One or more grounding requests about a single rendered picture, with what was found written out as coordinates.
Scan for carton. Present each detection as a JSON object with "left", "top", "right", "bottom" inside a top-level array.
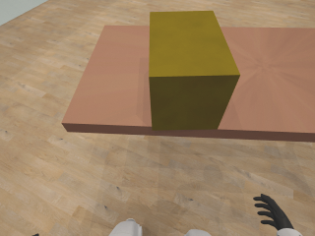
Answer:
[{"left": 149, "top": 10, "right": 240, "bottom": 131}]

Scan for robot right hand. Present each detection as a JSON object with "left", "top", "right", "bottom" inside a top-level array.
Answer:
[{"left": 253, "top": 194, "right": 294, "bottom": 231}]

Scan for table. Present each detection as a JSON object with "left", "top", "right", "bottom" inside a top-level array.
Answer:
[{"left": 61, "top": 25, "right": 315, "bottom": 143}]

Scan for left robot thigh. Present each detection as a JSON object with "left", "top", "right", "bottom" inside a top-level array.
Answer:
[{"left": 108, "top": 220, "right": 143, "bottom": 236}]

